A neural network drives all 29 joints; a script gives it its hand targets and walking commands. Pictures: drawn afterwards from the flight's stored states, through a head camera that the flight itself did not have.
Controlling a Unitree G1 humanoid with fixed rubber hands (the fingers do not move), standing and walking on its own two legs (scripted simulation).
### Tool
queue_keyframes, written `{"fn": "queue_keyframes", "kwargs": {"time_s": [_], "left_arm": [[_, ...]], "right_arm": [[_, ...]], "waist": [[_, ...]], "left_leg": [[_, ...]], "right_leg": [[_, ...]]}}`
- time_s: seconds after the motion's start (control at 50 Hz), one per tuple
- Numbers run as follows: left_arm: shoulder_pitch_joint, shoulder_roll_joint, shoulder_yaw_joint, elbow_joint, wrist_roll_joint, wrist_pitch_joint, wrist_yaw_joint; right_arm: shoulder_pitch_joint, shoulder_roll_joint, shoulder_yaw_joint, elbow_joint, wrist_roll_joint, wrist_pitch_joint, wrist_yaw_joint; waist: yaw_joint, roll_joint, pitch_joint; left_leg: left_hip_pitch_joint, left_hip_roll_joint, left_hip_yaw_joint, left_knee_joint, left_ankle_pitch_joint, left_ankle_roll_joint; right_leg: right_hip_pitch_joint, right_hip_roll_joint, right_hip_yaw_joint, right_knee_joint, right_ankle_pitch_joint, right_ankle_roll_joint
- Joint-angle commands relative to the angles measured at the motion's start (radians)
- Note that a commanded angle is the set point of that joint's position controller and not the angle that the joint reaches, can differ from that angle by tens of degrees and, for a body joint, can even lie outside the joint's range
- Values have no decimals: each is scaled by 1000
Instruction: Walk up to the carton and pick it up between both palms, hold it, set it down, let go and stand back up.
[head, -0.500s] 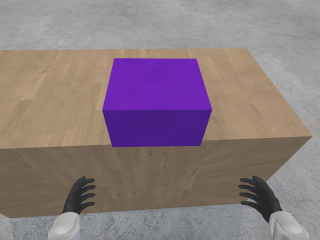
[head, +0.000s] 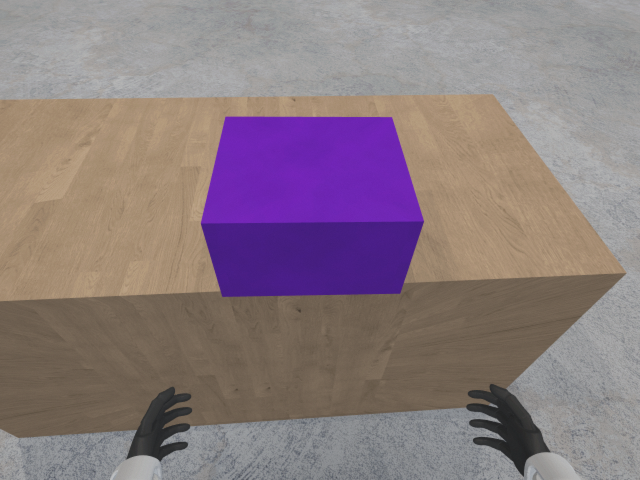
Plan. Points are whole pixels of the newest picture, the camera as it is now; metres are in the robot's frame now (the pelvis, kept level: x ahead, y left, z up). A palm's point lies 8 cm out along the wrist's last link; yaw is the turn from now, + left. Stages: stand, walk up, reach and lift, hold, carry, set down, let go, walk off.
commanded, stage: set down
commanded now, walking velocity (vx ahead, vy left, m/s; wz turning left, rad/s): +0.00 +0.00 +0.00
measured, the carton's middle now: (310, 203) +0.53 +0.05 +0.02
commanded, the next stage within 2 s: let go in 0.36 s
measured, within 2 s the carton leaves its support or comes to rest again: neither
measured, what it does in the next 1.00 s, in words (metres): stands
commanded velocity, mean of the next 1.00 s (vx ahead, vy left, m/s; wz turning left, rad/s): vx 0.00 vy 0.00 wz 0.00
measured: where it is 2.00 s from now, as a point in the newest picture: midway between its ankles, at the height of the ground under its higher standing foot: outside the picture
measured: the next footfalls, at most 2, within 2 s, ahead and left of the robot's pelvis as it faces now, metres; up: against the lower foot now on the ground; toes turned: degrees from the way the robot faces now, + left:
none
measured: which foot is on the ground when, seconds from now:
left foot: down 0.00-1.00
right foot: down 0.00-1.00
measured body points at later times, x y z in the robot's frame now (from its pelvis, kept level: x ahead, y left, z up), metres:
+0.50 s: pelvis +0.01 +0.00 +0.00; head +0.02 +0.02 +0.45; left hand +0.17 +0.23 -0.10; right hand +0.17 -0.23 -0.09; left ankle +0.03 +0.10 -0.74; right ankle +0.00 -0.12 -0.74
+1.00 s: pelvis +0.02 +0.00 +0.00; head +0.02 +0.01 +0.45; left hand +0.17 +0.23 -0.10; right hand +0.16 -0.24 -0.09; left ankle +0.03 +0.10 -0.74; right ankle +0.00 -0.12 -0.74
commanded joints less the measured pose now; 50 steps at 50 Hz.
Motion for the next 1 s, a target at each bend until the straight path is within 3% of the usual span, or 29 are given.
{"fn": "queue_keyframes", "kwargs": {"time_s": [0.0, 0.16, 0.18, 0.2, 0.34, 0.36, 0.38, 0.42, 0.44, 0.58, 0.72, 0.9, 0.92, 0.96, 0.98], "left_arm": [[-159, 63, 14, -102, 40, -67, 15], [-206, 65, 11, -55, 48, -84, 23], [-207, 66, 16, -84, 47, -91, 26], [-205, 69, 16, -34, 53, -87, 19], [-194, 56, 15, -8, 59, -98, 10], [-189, 48, 20, 38, 76, -92, 5], [-194, 55, 23, 0, 72, -102, 8], [-204, 47, 15, 45, 75, -96, 0], [-202, 54, 18, 12, 68, -106, 0], [-164, 37, 21, 54, 80, -120, -14], [-139, 42, 35, 41, 94, -125, -19], [-179, 51, 44, 65, 99, -124, -27], [-65, 270, 105, 189, 141, -173, -46], [-78, 279, 103, 230, 133, -200, -63], [-82, 267, 99, 243, 134, -212, -69]], "right_arm": [[-174, -143, -82, -112, -55, -93, -9], [-206, -120, -71, -57, -83, -112, -14], [-203, -117, -69, -77, -83, -119, -15], [-206, -110, -65, -42, -91, -118, -20], [-205, -102, -57, 7, -96, -152, -34], [-204, -107, -52, 43, -107, -151, -37], [-210, -110, -51, 13, -98, -165, -38], [-218, -104, -47, 60, -105, -165, -43], [-211, -102, -44, 40, -103, -177, -50], [-179, -109, -24, 120, -94, -221, -65], [-158, -118, -16, 120, -85, -262, -74], [-164, -115, -7, 117, -101, -267, -86], [-24, -287, -65, 238, -139, -187, -119], [-40, -303, -72, 237, -147, -142, -128], [-51, -284, -71, 240, -142, -129, -131]], "waist": [[-13, 55, -37], [-11, 50, -28], [-8, 60, -36], [-16, 50, -29], [-25, 56, -42], [-21, 60, -17], [-16, 61, -42], [-29, 54, -32], [-27, 51, -53], [-39, 51, -45], [-38, 61, -54], [-41, 54, -26], [-49, 49, -116], [-51, 20, -24], [-53, 10, -28]], "left_leg": [[241, 15, -63, -123, -66, -41], [215, 10, -55, -111, -93, -36], [219, 10, -52, -108, -71, -37], [225, 6, -49, -103, -81, -33], [246, -5, -43, -82, -27, -33], [245, -8, -37, -84, -22, -34], [246, -9, -35, -76, 7, -34], [253, -12, -35, -70, -6, -32], [257, -14, -29, -61, 24, -30], [300, -20, -32, -46, 106, -33], [329, -22, -30, -41, 158, -35], [334, -21, -24, -42, 109, -26], [130, 108, -134, -18, 128, -16], [41, 93, -132, -58, -32, -4], [52, 96, -136, -61, -43, 5]], "right_leg": [[-241, -13, -79, -149, -108, -55], [-232, -19, -78, -134, -122, -55], [-231, -16, -82, -129, -107, -55], [-230, -17, -77, -131, -105, -52], [-233, -14, -87, -124, -55, -46], [-239, -15, -89, -126, -58, -47], [-230, -12, -91, -122, -41, -46], [-239, -12, -91, -123, -45, -44], [-226, -13, -93, -116, -8, -40], [-220, -8, -100, -119, 65, -34], [-189, -2, -109, -116, 107, -25], [-187, -5, -110, -115, 65, -26], [-76, -99, 25, -26, 51, -35], [-71, -109, 50, -60, 6, -31], [-86, -111, 51, -59, -5, -33]]}}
